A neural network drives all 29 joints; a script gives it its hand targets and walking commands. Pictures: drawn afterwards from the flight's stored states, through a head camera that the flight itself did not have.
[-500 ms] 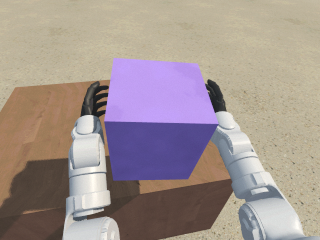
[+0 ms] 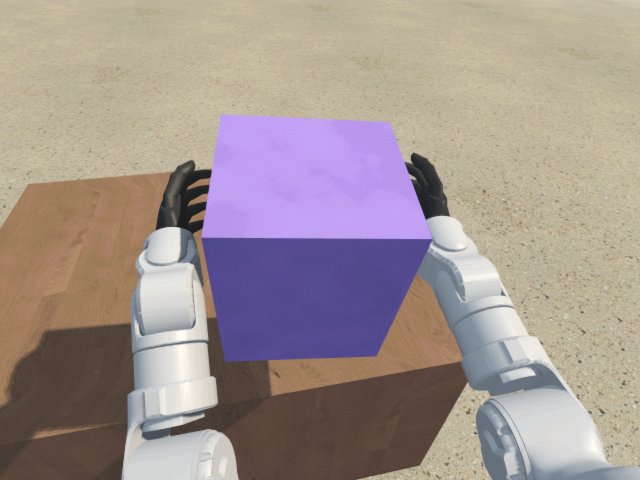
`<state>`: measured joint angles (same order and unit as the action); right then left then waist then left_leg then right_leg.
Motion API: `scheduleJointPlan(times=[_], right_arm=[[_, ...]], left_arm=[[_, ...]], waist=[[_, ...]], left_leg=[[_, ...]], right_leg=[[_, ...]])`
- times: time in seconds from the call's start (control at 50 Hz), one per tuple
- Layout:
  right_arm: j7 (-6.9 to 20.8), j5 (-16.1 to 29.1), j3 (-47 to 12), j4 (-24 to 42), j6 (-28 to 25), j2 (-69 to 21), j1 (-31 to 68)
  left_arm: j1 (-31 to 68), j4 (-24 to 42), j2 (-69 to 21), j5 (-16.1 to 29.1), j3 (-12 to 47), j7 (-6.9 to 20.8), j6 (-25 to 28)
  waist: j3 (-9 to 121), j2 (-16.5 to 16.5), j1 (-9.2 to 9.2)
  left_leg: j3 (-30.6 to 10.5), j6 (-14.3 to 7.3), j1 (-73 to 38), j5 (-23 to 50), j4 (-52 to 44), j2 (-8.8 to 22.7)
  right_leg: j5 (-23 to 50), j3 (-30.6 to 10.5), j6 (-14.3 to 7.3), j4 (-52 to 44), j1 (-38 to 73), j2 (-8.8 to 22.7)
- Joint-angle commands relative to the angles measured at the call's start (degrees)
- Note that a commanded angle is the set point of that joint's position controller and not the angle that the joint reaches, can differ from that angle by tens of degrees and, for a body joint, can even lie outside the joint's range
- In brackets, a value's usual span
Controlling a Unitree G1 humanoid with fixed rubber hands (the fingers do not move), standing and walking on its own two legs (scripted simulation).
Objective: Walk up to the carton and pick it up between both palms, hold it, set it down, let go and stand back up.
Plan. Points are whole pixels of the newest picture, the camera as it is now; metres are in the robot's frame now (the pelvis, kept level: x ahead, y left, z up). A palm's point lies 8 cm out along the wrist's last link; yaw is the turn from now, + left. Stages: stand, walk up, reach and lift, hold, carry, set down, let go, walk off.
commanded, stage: hold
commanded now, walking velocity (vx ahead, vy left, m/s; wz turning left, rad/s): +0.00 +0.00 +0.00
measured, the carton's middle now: (305, 245) +0.38 +0.01 +0.13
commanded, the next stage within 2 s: none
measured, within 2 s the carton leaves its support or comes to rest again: neither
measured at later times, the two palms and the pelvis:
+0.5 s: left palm (174, 223) +0.36 +0.16 +0.20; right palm (432, 206) +0.37 -0.14 +0.19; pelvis +0.00 -0.01 +0.00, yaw +0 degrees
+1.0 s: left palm (180, 228) +0.35 +0.15 +0.20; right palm (440, 217) +0.36 -0.15 +0.19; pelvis +0.00 +0.00 +0.00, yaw +0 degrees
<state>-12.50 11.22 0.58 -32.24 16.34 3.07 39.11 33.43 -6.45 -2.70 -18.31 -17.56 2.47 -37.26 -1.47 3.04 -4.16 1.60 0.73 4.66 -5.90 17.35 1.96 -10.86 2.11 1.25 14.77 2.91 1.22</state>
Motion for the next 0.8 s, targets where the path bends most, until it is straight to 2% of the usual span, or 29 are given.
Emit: scheduleJointPlan(times=[0.0,0.02,0.04,0.08,0.12,0.14,0.16,0.18,0.22,0.24,0.28,0.3,0.32,0.34,0.36,0.42,0.44,0.46,0.48,0.5,0.52,0.54,0.56,0.6,0.66,0.7,0.72,0.74,0.78], right_arm=[[5.64,3.98,-21.27,17.94,-3.92,-31.51,37.75],[5.67,4.45,-21.64,19.57,-3.57,-31.06,39.01],[5.50,3.82,-21.17,18.29,-3.49,-31.55,37.96],[5.23,4.19,-22.67,19.75,-2.99,-31.67,37.29],[5.05,4.32,-21.79,17.55,-1.97,-31.37,36.80],[5.44,4.10,-21.51,18.73,-2.34,-32.20,38.76],[5.19,3.80,-21.12,18.24,-1.99,-31.70,38.34],[5.30,3.65,-20.94,17.22,-1.85,-31.38,37.51],[5.75,3.31,-19.60,15.47,-1.56,-30.80,39.40],[5.75,2.91,-19.51,15.99,-1.66,-31.76,39.83],[5.71,3.44,-20.63,17.77,-2.16,-33.34,40.33],[5.59,4.03,-21.07,19.12,-2.60,-33.29,41.77],[5.50,4.01,-21.33,19.47,-2.53,-33.78,41.99],[5.51,4.10,-20.71,17.96,-2.25,-33.53,41.47],[5.35,3.92,-20.85,17.12,-1.94,-33.73,40.34],[4.68,3.70,-21.27,17.77,-1.66,-31.94,39.54],[4.66,3.32,-20.65,16.44,-1.29,-32.66,38.14],[4.44,3.44,-20.63,17.75,-1.32,-32.24,37.93],[4.59,3.41,-20.42,16.20,-1.07,-32.75,38.01],[4.28,3.67,-20.67,18.09,-1.27,-32.76,38.13],[4.32,3.52,-20.52,17.06,-0.98,-31.52,37.18],[4.26,4.16,-21.53,18.98,-0.98,-31.92,38.28],[4.25,4.41,-21.46,19.10,-1.08,-31.62,36.68],[4.03,5.16,-23.06,20.00,-1.17,-32.43,35.75],[4.38,5.73,-23.28,21.58,-1.46,-31.87,38.24],[4.39,5.79,-22.79,22.57,-2.06,-31.77,36.37],[4.48,5.62,-22.83,22.40,-1.75,-31.38,35.71],[4.60,6.29,-23.12,23.26,-1.99,-31.09,36.19],[4.94,5.55,-21.74,21.35,-1.47,-29.98,35.52]], left_arm=[[34.97,6.84,-29.81,9.41,31.28,6.47,2.24],[34.03,6.34,-28.99,9.00,30.58,6.64,1.78],[34.66,6.18,-29.12,9.64,30.94,6.76,1.91],[33.99,8.14,-28.56,9.26,30.22,6.79,1.63],[33.11,5.70,-27.22,7.81,28.51,7.18,0.70],[33.97,6.24,-27.72,7.57,27.52,7.41,0.58],[33.70,5.24,-27.17,7.38,27.50,7.56,0.26],[33.16,5.02,-26.93,6.62,26.70,7.87,-0.11],[35.26,3.10,-27.09,6.80,26.38,7.81,-0.32],[36.00,3.80,-26.63,6.75,26.02,7.90,-0.31],[35.16,4.80,-27.36,7.31,26.59,7.98,0.03],[36.54,6.14,-27.99,7.66,27.78,7.73,0.26],[37.32,6.05,-27.86,8.15,28.00,7.58,0.51],[37.43,6.13,-27.71,8.14,28.20,7.53,0.62],[37.73,6.32,-27.35,8.11,27.84,7.44,0.66],[33.32,3.21,-26.97,7.15,26.98,8.00,-0.21],[33.96,4.61,-27.05,7.20,27.38,8.18,-0.11],[33.76,4.73,-26.84,7.64,27.28,8.60,-0.15],[35.53,5.88,-27.11,7.79,27.17,8.71,-0.01],[33.59,4.89,-27.01,7.26,26.58,8.98,-0.34],[31.89,4.15,-26.72,6.81,26.18,9.02,-0.76],[32.67,4.99,-26.74,7.35,26.56,9.15,-0.69],[31.32,6.43,-27.09,7.11,26.80,9.17,-0.73],[31.43,9.14,-27.06,8.14,28.41,8.90,-0.57],[33.90,10.12,-28.01,8.21,29.50,8.34,-0.23],[34.14,13.35,-29.57,9.44,32.56,7.76,0.11],[33.57,11.98,-28.79,9.11,32.09,7.61,-0.01],[33.83,13.78,-29.35,9.52,33.32,7.29,0.15],[32.12,10.88,-28.29,8.75,31.82,7.20,-0.66]], waist=[[22.30,-5.43,-0.96],[23.30,-4.06,-0.65],[23.27,-3.96,-1.39],[24.36,-3.57,-0.39],[19.20,-3.96,-0.29],[20.44,-3.12,0.27],[18.72,-2.90,-0.11],[19.14,-4.01,-0.03],[17.79,-3.72,0.14],[18.22,-3.06,0.33],[20.23,-2.48,0.75],[22.75,-3.65,0.26],[22.84,-3.54,0.59],[22.01,-3.38,-0.19],[22.40,-3.70,0.15],[20.54,-2.62,0.10],[19.78,-2.81,-0.56],[19.83,-2.34,-0.97],[20.47,-3.47,-1.32],[20.92,-2.28,-0.67],[19.12,-2.13,-1.44],[19.55,-1.76,-0.86],[21.36,-3.19,-0.91],[21.26,-3.69,-0.62],[21.95,-4.72,-0.38],[23.01,-6.73,-2.12],[22.84,-6.93,-1.60],[24.56,-7.59,-1.79],[21.31,-6.46,-1.88]], left_leg=[[0.73,0.75,-20.47,14.33,2.02,-2.55],[0.85,0.23,-19.81,13.78,2.07,-2.75],[0.82,0.29,-19.24,13.42,2.08,-2.91],[0.82,0.12,-19.70,14.20,1.98,-2.94],[1.36,-0.15,-17.88,11.06,1.16,-3.40],[1.44,-0.53,-17.76,10.30,0.58,-3.10],[1.63,-0.60,-17.22,8.91,0.54,-3.29],[1.68,-0.64,-16.55,7.63,0.12,-3.32],[1.79,-0.72,-15.39,4.20,-0.46,-3.19],[2.04,-1.11,-15.53,4.19,-0.66,-3.18],[1.82,-1.43,-16.04,6.46,0.03,-3.49],[1.78,-1.02,-17.23,8.58,0.55,-3.53],[2.05,-0.97,-16.96,8.41,0.80,-3.75],[1.60,-0.95,-17.01,8.58,1.00,-3.42],[1.77,-0.70,-17.36,9.35,0.96,-3.53],[1.67,-1.24,-17.25,8.40,0.56,-3.61],[1.71,-1.18,-17.24,8.20,0.36,-3.64],[1.82,-1.21,-16.96,8.61,0.48,-3.70],[1.77,-0.81,-17.67,8.81,0.50,-3.62],[1.94,-0.93,-17.34,9.75,0.88,-3.64],[1.89,-0.94,-17.68,9.89,0.50,-3.59],[1.83,-0.62,-17.07,11.12,0.85,-3.86],[1.67,-0.32,-18.59,13.68,1.09,-3.64],[1.59,-0.17,-18.93,15.94,1.73,-3.90],[1.83,0.55,-19.72,15.45,1.97,-3.54],[1.16,1.21,-20.58,16.91,2.57,-3.05],[0.78,1.44,-20.53,16.84,2.59,-2.99],[0.83,1.72,-21.65,18.32,2.71,-2.76],[0.81,1.23,-20.64,15.67,2.21,-2.70]], right_leg=[[10.54,3.86,1.71,-1.92,-7.55,-4.89],[11.15,3.79,1.88,-1.98,-6.98,-4.79],[11.57,4.02,2.27,-1.78,-7.01,-4.91],[13.43,3.43,2.29,-1.55,-5.45,-4.59],[10.80,3.30,2.30,-1.94,-6.03,-4.15],[9.30,3.31,2.15,-2.22,-6.05,-4.36],[9.51,3.24,2.32,-2.36,-6.56,-3.89],[7.76,3.47,2.22,-2.46,-6.35,-3.90],[3.39,3.08,1.89,-2.66,-7.42,-3.73],[3.41,3.24,2.10,-2.72,-7.55,-3.56],[7.29,2.87,2.46,-2.08,-6.54,-3.61],[9.26,3.05,2.60,-1.90,-5.68,-3.64],[9.56,3.02,2.56,-1.81,-6.07,-3.81],[9.42,3.11,2.55,-1.69,-6.60,-3.76],[9.48,3.03,2.47,-1.86,-6.59,-3.85],[10.72,3.19,2.99,-2.03,-5.64,-3.71],[10.67,2.91,3.07,-2.09,-5.69,-3.66],[11.25,3.03,3.03,-2.11,-5.42,-3.47],[10.91,3.15,2.91,-1.95,-6.17,-3.40],[11.84,3.13,2.98,-2.03,-4.70,-3.75],[12.96,3.61,2.90,-2.13,-5.41,-3.91],[14.54,3.39,3.01,-1.69,-3.75,-3.82],[15.56,3.59,2.68,-1.74,-3.31,-4.12],[17.49,3.42,2.80,-1.37,-3.63,-4.14],[15.35,3.86,2.34,-1.29,-4.87,-4.29],[14.62,4.24,1.70,-1.30,-5.88,-4.84],[14.83,3.88,1.67,-1.30,-5.64,-4.68],[14.53,3.99,1.61,-1.32,-5.33,-5.06],[11.46,3.77,1.27,-2.03,-7.01,-4.89]])
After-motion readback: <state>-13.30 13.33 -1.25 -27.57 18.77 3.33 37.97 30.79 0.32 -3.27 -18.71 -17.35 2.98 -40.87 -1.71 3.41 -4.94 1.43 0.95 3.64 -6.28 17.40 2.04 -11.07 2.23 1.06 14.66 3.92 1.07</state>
